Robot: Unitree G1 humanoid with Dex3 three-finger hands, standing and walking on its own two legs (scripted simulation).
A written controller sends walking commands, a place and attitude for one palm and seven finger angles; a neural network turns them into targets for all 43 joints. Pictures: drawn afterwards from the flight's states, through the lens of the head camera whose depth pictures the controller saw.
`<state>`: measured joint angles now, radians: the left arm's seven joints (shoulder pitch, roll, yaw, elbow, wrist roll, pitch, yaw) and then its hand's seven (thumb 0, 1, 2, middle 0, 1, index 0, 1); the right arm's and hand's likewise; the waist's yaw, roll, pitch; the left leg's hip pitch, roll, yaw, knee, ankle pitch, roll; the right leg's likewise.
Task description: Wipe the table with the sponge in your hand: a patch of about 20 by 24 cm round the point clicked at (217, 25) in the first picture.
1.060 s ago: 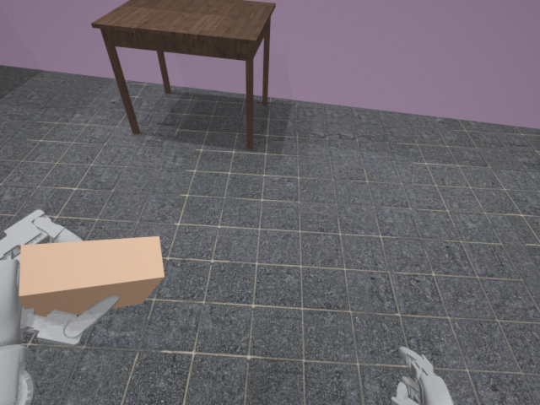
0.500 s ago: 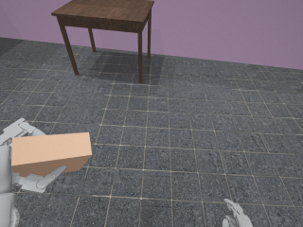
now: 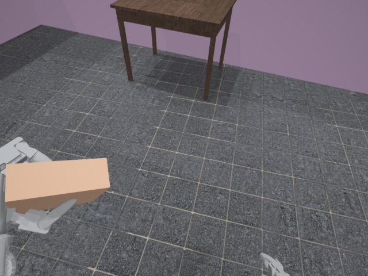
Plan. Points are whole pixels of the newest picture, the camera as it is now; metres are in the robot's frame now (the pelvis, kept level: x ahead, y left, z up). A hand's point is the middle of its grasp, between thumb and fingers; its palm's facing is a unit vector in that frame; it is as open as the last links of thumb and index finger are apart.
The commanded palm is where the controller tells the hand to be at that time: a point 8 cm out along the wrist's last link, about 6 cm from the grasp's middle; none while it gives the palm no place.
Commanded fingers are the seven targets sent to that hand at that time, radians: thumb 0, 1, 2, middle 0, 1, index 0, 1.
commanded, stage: walk to a spot facing it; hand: left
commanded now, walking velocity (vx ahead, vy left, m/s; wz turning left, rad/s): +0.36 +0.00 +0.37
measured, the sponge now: (72, 185) +0.23 +0.20 +0.15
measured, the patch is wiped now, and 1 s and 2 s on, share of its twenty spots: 0.00 0.00 0.00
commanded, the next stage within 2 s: none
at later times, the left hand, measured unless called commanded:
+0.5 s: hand (85, 137) +0.31 +0.20 +0.17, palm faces +0.56 -0.68 -0.48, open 9.1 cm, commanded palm +0.25 +0.24 +0.18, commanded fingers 0.00 0.10 1.30 -1.20 -1.60 -1.20 -1.60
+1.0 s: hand (123, 94) +0.46 +0.17 +0.16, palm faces +0.70 -0.59 -0.41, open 9.1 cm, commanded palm +0.39 +0.19 +0.18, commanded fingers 0.00 0.10 1.30 -1.20 -1.60 -1.20 -1.60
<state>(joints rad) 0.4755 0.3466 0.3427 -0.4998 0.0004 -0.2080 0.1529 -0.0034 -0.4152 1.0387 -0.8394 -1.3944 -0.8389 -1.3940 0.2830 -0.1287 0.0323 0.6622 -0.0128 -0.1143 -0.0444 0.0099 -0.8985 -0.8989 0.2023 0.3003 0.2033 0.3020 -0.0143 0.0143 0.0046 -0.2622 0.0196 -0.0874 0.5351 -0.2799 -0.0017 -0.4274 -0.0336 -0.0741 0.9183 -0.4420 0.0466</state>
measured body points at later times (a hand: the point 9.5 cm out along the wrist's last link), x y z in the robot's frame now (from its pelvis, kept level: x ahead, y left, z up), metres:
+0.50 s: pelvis +0.15 -0.07 +0.00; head +0.20 -0.08 +0.44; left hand +0.28 +0.23 +0.20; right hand +0.37 -0.29 -0.10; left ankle +0.24 +0.08 -0.70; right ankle +0.04 -0.13 -0.74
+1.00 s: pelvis +0.33 -0.13 -0.02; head +0.36 -0.15 +0.43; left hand +0.42 +0.19 +0.18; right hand +0.55 -0.29 -0.14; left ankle +0.24 +0.01 -0.67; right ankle +0.39 -0.23 -0.74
